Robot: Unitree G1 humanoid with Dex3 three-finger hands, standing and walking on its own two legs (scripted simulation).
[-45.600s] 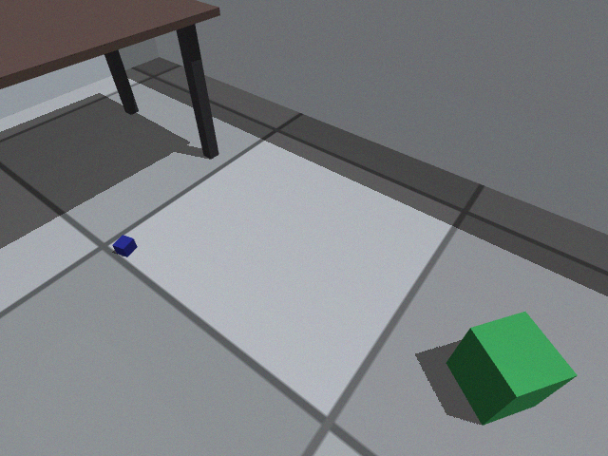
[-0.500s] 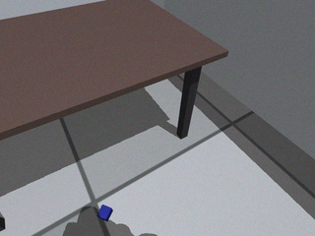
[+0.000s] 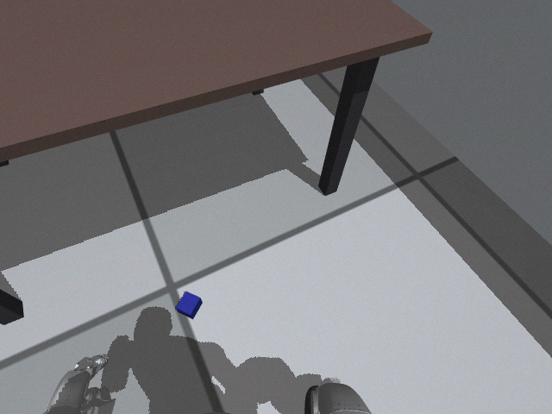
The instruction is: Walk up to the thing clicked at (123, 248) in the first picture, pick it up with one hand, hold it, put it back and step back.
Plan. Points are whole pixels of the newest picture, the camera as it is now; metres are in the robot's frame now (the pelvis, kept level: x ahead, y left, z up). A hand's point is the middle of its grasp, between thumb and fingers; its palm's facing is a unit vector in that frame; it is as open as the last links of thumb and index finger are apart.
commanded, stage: step back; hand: left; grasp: from above
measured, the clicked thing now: (189, 305) +0.49 +0.29 -0.72
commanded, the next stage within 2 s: none
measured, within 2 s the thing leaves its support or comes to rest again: neither
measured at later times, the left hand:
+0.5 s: hand out of the picture +0.02 +0.26 -0.12, palm faces -0.08 -0.91 -0.41, open 7.4 cm
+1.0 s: hand out of the picture -0.15 +0.30 -0.15, palm faces -0.14 -0.91 -0.38, open 7.4 cm
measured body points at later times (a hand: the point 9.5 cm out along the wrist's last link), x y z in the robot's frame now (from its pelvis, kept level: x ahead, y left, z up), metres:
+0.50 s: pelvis -0.11 +0.00 +0.01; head -0.05 -0.02 +0.46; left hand +0.03 +0.30 -0.09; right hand -0.01 -0.32 -0.12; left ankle -0.12 +0.14 -0.64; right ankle -0.07 -0.12 -0.72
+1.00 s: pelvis -0.27 +0.03 +0.01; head -0.20 +0.05 +0.45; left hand -0.14 +0.34 -0.12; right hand -0.18 -0.29 -0.09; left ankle -0.16 +0.13 -0.72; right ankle -0.33 -0.12 -0.67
